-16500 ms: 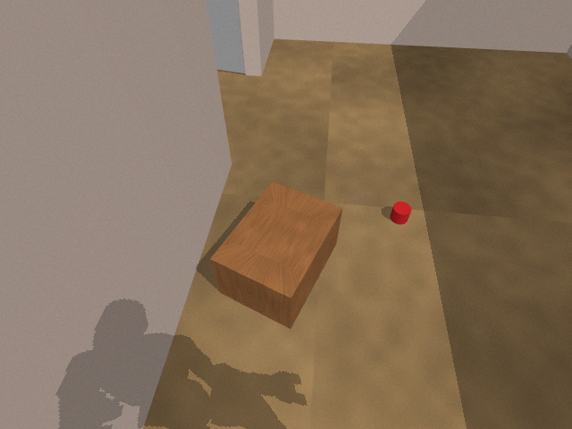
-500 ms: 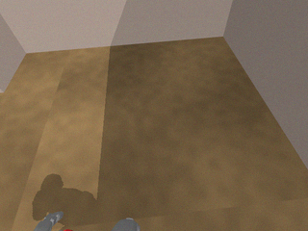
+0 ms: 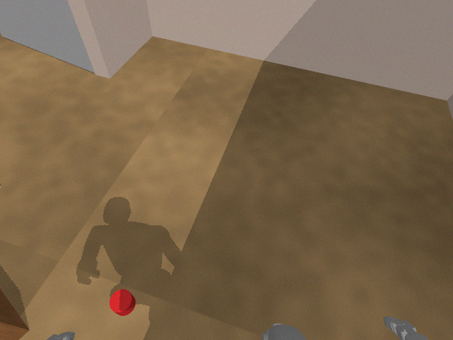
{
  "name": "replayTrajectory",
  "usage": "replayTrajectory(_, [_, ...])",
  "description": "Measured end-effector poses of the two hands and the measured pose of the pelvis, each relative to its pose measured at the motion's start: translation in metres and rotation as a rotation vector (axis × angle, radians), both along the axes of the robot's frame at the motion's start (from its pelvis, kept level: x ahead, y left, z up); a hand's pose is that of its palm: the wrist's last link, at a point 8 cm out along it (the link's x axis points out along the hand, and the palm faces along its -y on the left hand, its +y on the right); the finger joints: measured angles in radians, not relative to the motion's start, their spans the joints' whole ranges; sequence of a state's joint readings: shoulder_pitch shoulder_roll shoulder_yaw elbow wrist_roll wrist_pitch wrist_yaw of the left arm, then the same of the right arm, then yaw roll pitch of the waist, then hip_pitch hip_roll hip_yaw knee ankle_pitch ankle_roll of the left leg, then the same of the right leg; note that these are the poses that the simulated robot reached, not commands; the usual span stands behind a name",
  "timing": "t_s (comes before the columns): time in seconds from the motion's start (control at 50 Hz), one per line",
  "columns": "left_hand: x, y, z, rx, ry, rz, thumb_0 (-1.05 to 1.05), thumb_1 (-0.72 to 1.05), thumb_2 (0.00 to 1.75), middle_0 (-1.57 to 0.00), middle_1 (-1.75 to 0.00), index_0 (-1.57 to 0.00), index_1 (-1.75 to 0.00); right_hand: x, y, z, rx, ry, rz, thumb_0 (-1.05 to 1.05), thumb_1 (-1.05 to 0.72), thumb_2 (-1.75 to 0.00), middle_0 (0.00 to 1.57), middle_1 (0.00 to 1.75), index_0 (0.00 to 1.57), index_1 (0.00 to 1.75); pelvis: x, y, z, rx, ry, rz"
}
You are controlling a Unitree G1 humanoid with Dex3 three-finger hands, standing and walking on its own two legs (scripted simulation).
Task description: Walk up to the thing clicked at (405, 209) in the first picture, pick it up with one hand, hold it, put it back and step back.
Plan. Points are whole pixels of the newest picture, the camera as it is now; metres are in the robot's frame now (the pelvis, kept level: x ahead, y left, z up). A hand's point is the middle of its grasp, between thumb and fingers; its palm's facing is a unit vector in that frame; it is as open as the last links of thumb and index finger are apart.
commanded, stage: walk up
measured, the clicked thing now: (122, 302) +0.32 +0.39 -0.73
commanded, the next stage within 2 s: none
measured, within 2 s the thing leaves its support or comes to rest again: neither
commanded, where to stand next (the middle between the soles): +0.04 +0.02 m, yaw +34 degrees
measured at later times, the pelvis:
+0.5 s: pelvis +0.00 -0.03 +0.00, yaw +19 degrees
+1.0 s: pelvis -0.02 +0.00 -0.01, yaw +14 degrees
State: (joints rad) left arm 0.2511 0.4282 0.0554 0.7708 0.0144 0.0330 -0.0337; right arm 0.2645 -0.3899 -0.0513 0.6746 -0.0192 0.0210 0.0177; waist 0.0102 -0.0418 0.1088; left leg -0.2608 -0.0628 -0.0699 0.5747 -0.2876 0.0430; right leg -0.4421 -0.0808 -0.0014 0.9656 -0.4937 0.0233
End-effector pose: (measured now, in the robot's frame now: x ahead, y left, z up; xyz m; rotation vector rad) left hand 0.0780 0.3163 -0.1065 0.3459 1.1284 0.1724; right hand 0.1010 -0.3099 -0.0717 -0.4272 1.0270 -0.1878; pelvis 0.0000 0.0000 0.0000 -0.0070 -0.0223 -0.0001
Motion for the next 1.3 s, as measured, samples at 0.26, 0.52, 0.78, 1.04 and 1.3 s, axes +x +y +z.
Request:
replayTrajectory(0.26, [-0.023, -0.024, 0.031, 0.139, -0.095, 0.137, 0.0, 0.91, 0.9, -0.2, -0.3, -0.21, -0.29, 0.059, -0.013, -0.047, 0.076, 0.035, 0.163, 0.0, -0.91, -0.9, 0.21, 0.3, 0.2, 0.3, 0.004, -0.035, -0.012, 0.029, -0.007, 0.189])
replayTrajectory(0.52, [-0.113, -0.01, 0.035, 0.135, -0.066, 0.336, 0.0, 0.9, 0.9, -0.21, -0.3, -0.21, -0.3, 0.067, 0.0, -0.039, 0.029, 0.158, 0.31, 0.0, -0.91, -0.9, 0.21, 0.3, 0.2, 0.3, -0.003, -0.028, -0.005, 0.03, -0.012, 0.345])
replayTrajectory(0.78, [-0.174, 0.001, -0.028, -0.036, 0.023, 0.509, 0.0, 0.91, 0.9, -0.2, -0.3, -0.21, -0.29, 0.09, 0.058, -0.003, -0.092, 0.057, 0.423, 0.0, -0.9, -0.89, 0.21, 0.3, 0.21, 0.3, -0.018, 0.004, -0.01, -0.009, -0.007, 0.468])
replayTrajectory(1.04, [-0.184, -0.004, 0.007, 0.05, 0.242, 0.313, 0.01, 0.9, 0.9, -0.2, -0.3, -0.21, -0.3, 0.117, 0.06, -0.015, 0.107, -0.155, 0.306, 0.0, -0.9, -0.89, 0.21, 0.3, 0.21, 0.3, -0.016, -0.002, -0.011, 0.007, 0.001, 0.217])
replayTrajectory(1.3, [-0.072, 0.017, 0.051, 0.228, 0.094, 0.033, 0.0, 0.9, 0.9, -0.2, -0.3, -0.21, -0.3, 0.043, 0.001, -0.048, 0.137, -0.014, 0.023, 0.01, -0.91, -0.9, 0.2, 0.3, 0.2, 0.3, -0.01, -0.006, -0.005, 0.049, 0.016, -0.007])
